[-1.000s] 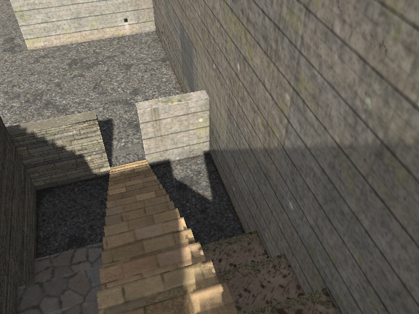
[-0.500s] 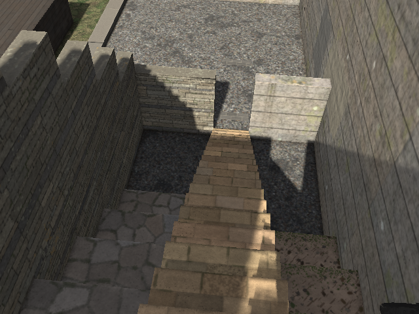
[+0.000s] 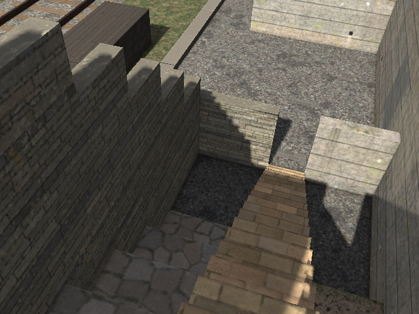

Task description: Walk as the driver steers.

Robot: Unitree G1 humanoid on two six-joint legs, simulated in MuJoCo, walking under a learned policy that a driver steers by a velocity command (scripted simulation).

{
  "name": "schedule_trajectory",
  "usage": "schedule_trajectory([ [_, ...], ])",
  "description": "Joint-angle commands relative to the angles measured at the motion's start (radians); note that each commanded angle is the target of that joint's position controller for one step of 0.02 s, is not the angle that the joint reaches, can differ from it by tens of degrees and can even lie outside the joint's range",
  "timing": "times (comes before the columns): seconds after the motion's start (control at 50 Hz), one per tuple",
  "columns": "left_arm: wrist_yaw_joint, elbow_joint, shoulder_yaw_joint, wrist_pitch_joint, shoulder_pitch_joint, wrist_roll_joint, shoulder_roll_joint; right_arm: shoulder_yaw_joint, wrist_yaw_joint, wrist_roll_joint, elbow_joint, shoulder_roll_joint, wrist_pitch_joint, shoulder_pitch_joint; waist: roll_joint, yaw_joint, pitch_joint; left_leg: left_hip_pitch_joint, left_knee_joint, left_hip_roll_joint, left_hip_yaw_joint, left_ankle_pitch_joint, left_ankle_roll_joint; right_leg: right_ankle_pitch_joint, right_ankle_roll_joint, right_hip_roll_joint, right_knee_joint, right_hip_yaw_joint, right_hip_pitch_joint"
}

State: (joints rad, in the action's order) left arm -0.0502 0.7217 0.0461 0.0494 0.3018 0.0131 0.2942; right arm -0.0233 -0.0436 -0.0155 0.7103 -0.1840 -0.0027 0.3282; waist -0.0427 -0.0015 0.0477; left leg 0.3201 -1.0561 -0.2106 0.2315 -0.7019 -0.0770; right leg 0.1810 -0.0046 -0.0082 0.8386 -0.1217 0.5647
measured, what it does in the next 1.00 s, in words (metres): goes down: right foot 0.19 m lower, then left foot 0.19 m lower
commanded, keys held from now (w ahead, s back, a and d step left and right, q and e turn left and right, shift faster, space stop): w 0.44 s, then w+e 0.56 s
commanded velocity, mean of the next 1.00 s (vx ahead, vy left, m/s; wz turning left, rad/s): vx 0.49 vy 0.00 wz -0.16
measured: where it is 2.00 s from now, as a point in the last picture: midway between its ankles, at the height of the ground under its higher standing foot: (268, 297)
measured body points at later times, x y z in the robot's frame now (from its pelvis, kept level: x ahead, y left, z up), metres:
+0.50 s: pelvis +0.21 -0.07 -0.13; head +0.18 -0.12 +0.32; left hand +0.07 +0.10 -0.26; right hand +0.33 -0.28 -0.28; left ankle +0.44 +0.14 -0.76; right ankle +0.09 -0.15 -0.85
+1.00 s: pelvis +0.48 -0.07 -0.33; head +0.48 -0.09 +0.12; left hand +0.66 +0.16 -0.45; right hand +0.34 -0.26 -0.49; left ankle +0.42 +0.09 -1.04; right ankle +0.57 -0.23 -0.98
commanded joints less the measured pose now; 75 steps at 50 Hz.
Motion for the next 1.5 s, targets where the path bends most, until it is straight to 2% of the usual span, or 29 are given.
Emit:
schedule_trajectory([
  [0.02, 0.001, -0.073, 0.007, 0.001, 0.004, -0.007, 0.009, 0.02, 0.002, 0.004, -0.036, -0.096, -0.006, -0.021, 0.159, 0.001, -0.07, 0.279, 0.155, 0.145, 0.23, 0.397, -0.149, 0.057, 0.013, -0.024, -0.105, 0.075, -0.256],
  [0.06, 0.001, -0.075, 0.021, 0.006, 0.028, -0.025, 0.045, 0.021, -0.004, -0.002, -0.014, -0.09, -0.019, 0.033, 0.148, 0.031, -0.124, 0.208, 0.11, 0.129, 0.251, 0.296, -0.138, -0.089, 0.002, 0.02, -0.299, 0.05, -0.255],
  [0.12, 0.004, 0.073, 0.059, 0.015, 0.459, -0.018, 0.057, 0.021, 0.028, 0.0, 0.051, -0.071, -0.002, -0.043, 0.024, -0.19, -0.037, 0.307, -0.349, 0.005, 0.146, 0.408, -0.06, -0.016, 0.003, 0.055, -0.418, 0.121, -0.683],
  [0.14, 0.002, 0.133, 0.005, 0.02, 0.565, 0.002, -0.024, 0.014, 0.036, -0.053, 0.068, 0.016, 0.013, -0.003, -0.123, -0.166, -0.087, 0.457, -0.878, -0.092, 0.07, -0.009, -0.017, 0.079, -0.054, 0.193, -0.458, -0.031, -0.709],
  [0.18, -0.015, 0.129, -0.009, 0.018, 0.533, 0.017, 0.029, 0.027, 0.039, -0.048, 0.07, 0.013, 0.039, 0.186, -0.276, 0.022, -0.015, 0.742, -1.198, -0.075, 0.082, -0.159, 0.07, 0.561, -0.093, 0.348, -0.252, -0.355, -0.812],
  [0.22, -0.015, 0.187, 0.019, 0.038, 0.433, 0.006, 0.124, 0.043, 0.012, -0.114, 0.029, -0.107, 0.027, -0.045, -0.03, -0.004, -0.114, 0.887, -1.058, 0.108, -0.046, 0.16, 0.06, -0.653, -0.236, 0.472, -0.604, -0.678, -0.611],
  [0.28, 0.015, 0.158, -0.066, 0.067, 0.209, 0.013, -0.037, 0.03, 0.009, -0.084, 0.035, -0.078, 0.006, -0.101, 0.038, 0.036, -0.355, 0.869, -0.874, 0.167, 0.003, 0.445, 0.065, -0.872, -0.16, 0.295, -0.554, -0.464, -0.187],
  [0.34, 0.049, 0.197, -0.112, 0.049, 0.294, 0.038, -0.107, 0.014, 0.025, -0.038, 0.081, -0.043, 0.019, -0.047, -0.052, 0.031, -0.283, 0.72, -0.424, 0.184, -0.092, 0.801, 0.068, -0.553, -0.117, 0.209, -0.511, -0.22, -0.096],
  [0.48, 0.113, 0.32, -0.107, 0.037, 0.453, -0.029, -0.054, 0.024, 0.078, 0.007, 0.043, -0.037, 0.034, -0.327, -0.133, -0.093, -0.197, 0.475, 0.382, 0.172, -0.181, 1.293, 0.046, -0.304, -0.031, 0.125, -0.439, -0.079, -0.366],
  [0.68, 0.104, 0.346, -0.043, -0.022, 0.234, -0.028, -0.005, 0.057, 0.107, 0.001, 0.172, -0.111, 0.058, -0.046, -0.021, 0.004, -0.012, -0.027, 0.575, 0.218, -0.11, 1.223, 0.035, -0.232, -0.129, 0.022, 0.248, -0.212, -0.362],
  [0.72, 0.079, 0.34, -0.033, -0.022, 0.202, -0.034, -0.039, 0.069, 0.099, -0.039, 0.288, -0.079, 0.076, 0.251, 0.123, 0.103, 0.016, -0.374, 0.92, 0.3, -0.114, 1.4, 0.03, -0.299, -0.092, -0.081, 0.66, -0.18, -0.225],
  [0.76, 0.047, 0.323, -0.034, -0.016, 0.348, -0.053, -0.124, 0.044, 0.073, 0.027, 0.297, -0.14, 0.082, 0.387, 0.456, 0.067, 0.124, -1.05, 0.337, 0.563, -0.023, 2.124, -0.159, -1.124, 0.0, -0.234, 1.249, -0.17, 0.478],
  [0.8, 0.038, 0.201, -0.029, -0.006, 0.192, -0.083, -0.022, 0.022, 0.067, 0.021, 0.24, -0.051, 0.081, 0.317, 0.242, 0.098, 0.201, -0.931, 0.395, 0.604, 0.029, 1.731, -0.201, -0.947, 0.008, -0.088, 1.16, -0.128, 0.608],
  [0.82, 0.04, 0.142, -0.043, -0.003, 0.139, -0.088, -0.06, 0.06, 0.06, 0.018, 0.282, -0.187, 0.09, 0.293, 0.163, 0.053, 0.202, -0.779, 0.492, 0.734, 0.264, 1.216, -0.32, -0.833, 0.018, -0.011, 1.199, -0.078, 0.637],
  [0.84, 0.051, 0.171, -0.023, -0.025, 0.107, -0.11, 0.004, 0.041, 0.054, 0.05, 0.261, -0.133, 0.11, 0.179, 0.012, 0.019, 0.11, -0.493, 0.584, 0.769, 0.321, 0.888, -0.314, -0.65, 0.002, 0.028, 0.945, -0.208, 0.563],
  [0.88, 0.068, 0.143, -0.019, -0.093, 0.052, -0.064, -0.011, -0.006, 0.058, 0.034, 0.253, -0.069, 0.12, 0.016, -0.008, -0.079, -0.135, 0.066, 0.684, 0.609, 0.102, 0.818, -0.218, -0.487, 0.03, 0.047, 0.554, -0.145, 0.308],
  [0.92, 0.069, 0.205, -0.017, -0.108, 0.199, -0.006, -0.064, -0.006, 0.053, 0.046, 0.304, -0.114, 0.125, 0.003, 0.076, -0.12, -0.044, 0.232, 0.649, 0.506, -0.06, 0.968, -0.168, -0.211, 0.032, 0.031, 0.507, 0.015, -0.017],
  [1.04, 0.016, 0.046, -0.006, -0.112, -0.16, -0.026, -0.033, -0.015, -0.01, -0.014, 0.328, -0.118, 0.123, 0.068, 0.134, 0.03, -0.102, 0.164, 0.456, 0.383, -0.311, 0.418, -0.009, 0.351, -0.028, 0.024, -0.222, 0.025, -0.21],
  [1.14, 0.009, 0.257, 0.053, -0.146, 0.245, -0.052, 0.054, 0.01, 0.067, 0.005, 0.338, -0.145, 0.081, 0.056, 0.099, -0.094, -0.053, 0.144, -0.145, 0.44, -0.343, 0.518, 0.095, 0.192, -0.086, -0.005, -0.141, 0.159, -0.427],
  [1.18, -0.003, 0.288, 0.062, -0.074, 0.339, -0.036, 0.067, 0.04, 0.014, 0.014, 0.312, -0.179, 0.051, 0.017, -0.186, -0.2, -0.159, 0.247, -0.92, 0.257, -0.395, 0.126, 0.143, 0.43, -0.182, 0.054, -0.726, 0.119, -0.604],
  [1.2, -0.006, 0.321, 0.047, -0.047, 0.36, -0.025, 0.161, 0.024, 0.018, 0.057, 0.254, -0.079, 0.074, 0.17, -0.452, -0.049, -0.068, 0.701, -1.182, 0.205, -0.293, -0.248, 0.14, 1.107, -0.245, 0.142, -0.19, -0.048, -0.932],
  [1.22, -0.004, 0.304, 0.049, -0.051, 0.41, -0.028, 0.193, 0.031, 0.03, 0.031, 0.186, -0.124, 0.112, 0.185, -0.484, -0.062, 0.148, 0.781, -1.166, 0.199, -0.189, -0.228, 0.154, 1.174, -0.375, 0.237, -0.116, -0.222, -1.042],
  [1.24, 0.005, 0.291, 0.037, -0.063, 0.395, -0.011, 0.124, 0.038, 0.041, -0.015, 0.127, -0.157, 0.128, 0.035, -0.147, -0.091, 0.142, 0.838, -0.972, 0.249, -0.153, -0.065, 0.116, 0.658, -0.347, 0.25, -0.214, -0.3, -0.967],
  [1.28, 0.022, 0.28, 0.045, -0.047, 0.267, -0.003, 0.207, 0.026, 0.038, -0.072, 0.071, -0.105, 0.117, -0.1, -0.013, -0.021, 0.142, 0.894, -0.8, 0.274, -0.07, 0.042, 0.107, -0.153, -0.464, 0.43, -0.357, -0.798, -0.743],
  [1.3, 0.015, 0.201, -0.008, -0.02, 0.076, 0.044, 0.079, 0.049, 0.02, -0.074, 0.042, -0.171, 0.091, -0.188, 0.069, 0.026, -0.019, 0.879, -0.588, 0.307, 0.01, 0.276, 0.097, -0.08, -0.391, 0.427, -0.338, -0.737, -0.491],
  [1.36, 0.084, 0.197, -0.037, -0.007, 0.016, 0.013, 0.037, 0.056, -0.009, 0.014, 0.082, -0.085, 0.027, -0.055, 0.045, 0.123, -0.021, 0.461, -0.356, 0.227, -0.099, 0.513, 0.158, -0.01, -0.33, 0.206, -0.314, -0.485, -0.114],
  [1.4, 0.1, 0.238, -0.049, 0.016, 0.143, -0.02, -0.016, 0.083, 0.01, -0.008, 0.065, -0.142, 0.029, -0.088, -0.016, 0.081, -0.062, 0.508, -0.176, 0.227, -0.077, 0.798, 0.137, -0.076, -0.257, 0.117, -0.241, -0.357, -0.195],
  [1.44, 0.131, 0.266, -0.06, 0.02, 0.218, -0.043, -0.087, 0.073, 0.033, 0.039, -0.01, -0.097, 0.034, -0.257, -0.028, -0.002, -0.103, 0.358, 0.238, 0.185, -0.094, 1.089, 0.125, -0.378, -0.206, -0.005, -0.194, -0.247, -0.146],
  [1.5, 0.129, 0.231, -0.04, 0.005, 0.138, -0.009, -0.016, 0.088, 0.066, 0.025, 0.001, -0.087, 0.027, -0.143, -0.101, 0.032, -0.049, -0.016, 0.3, 0.151, -0.128, 1.246, 0.115, -0.497, -0.186, -0.039, -0.132, -0.215, 0.024],
])
Keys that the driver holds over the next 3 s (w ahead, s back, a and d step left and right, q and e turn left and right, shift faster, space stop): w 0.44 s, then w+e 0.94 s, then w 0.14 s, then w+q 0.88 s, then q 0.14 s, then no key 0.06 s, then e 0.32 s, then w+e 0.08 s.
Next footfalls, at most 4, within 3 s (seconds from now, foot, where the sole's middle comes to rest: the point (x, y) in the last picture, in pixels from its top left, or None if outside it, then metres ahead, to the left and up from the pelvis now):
0.14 right None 0.13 -0.14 -0.89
0.72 left None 0.46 0.09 -1.08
1.18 right None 0.61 -0.26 -1.27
1.64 left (237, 306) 0.92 -0.16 -1.46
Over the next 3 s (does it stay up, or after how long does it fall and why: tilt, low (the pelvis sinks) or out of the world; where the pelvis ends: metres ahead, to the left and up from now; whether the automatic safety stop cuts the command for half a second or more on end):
stays up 1.36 -0.33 -1.08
